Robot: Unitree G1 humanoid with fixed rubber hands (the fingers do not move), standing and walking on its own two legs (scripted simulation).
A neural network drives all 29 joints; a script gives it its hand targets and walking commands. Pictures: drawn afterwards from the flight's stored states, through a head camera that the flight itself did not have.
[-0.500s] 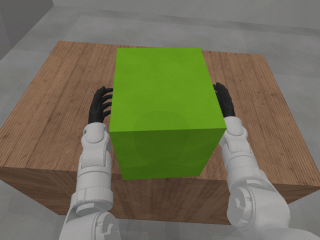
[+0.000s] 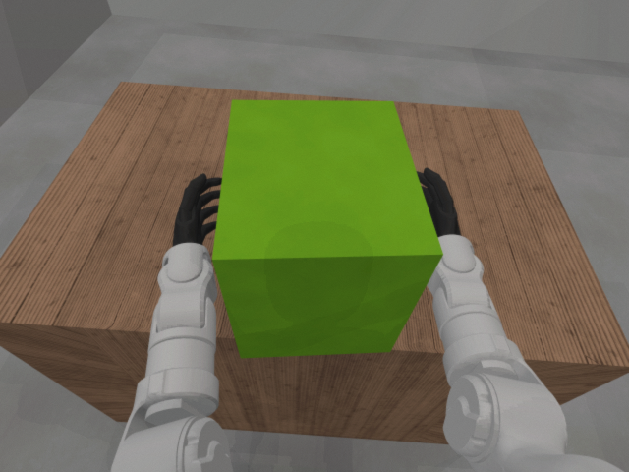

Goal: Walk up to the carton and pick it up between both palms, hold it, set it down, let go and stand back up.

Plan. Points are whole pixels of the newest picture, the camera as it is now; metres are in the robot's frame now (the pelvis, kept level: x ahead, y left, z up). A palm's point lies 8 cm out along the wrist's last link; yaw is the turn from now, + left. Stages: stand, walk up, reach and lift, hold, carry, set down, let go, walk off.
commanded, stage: reach and lift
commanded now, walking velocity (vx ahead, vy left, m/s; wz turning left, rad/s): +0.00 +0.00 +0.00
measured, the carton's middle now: (315, 232) +0.44 +0.02 +0.03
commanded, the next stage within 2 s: none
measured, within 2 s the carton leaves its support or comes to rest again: leaves its support in 0.50 s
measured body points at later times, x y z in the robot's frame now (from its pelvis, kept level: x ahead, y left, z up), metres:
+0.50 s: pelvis -0.02 +0.00 +0.00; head +0.00 +0.01 +0.45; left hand +0.36 +0.18 +0.09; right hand +0.40 -0.14 +0.09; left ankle -0.02 +0.12 -0.75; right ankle +0.00 -0.09 -0.75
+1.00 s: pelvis -0.04 +0.00 +0.00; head -0.05 +0.01 +0.45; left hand +0.35 +0.18 +0.12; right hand +0.38 -0.15 +0.13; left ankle -0.02 +0.12 -0.75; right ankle +0.00 -0.09 -0.75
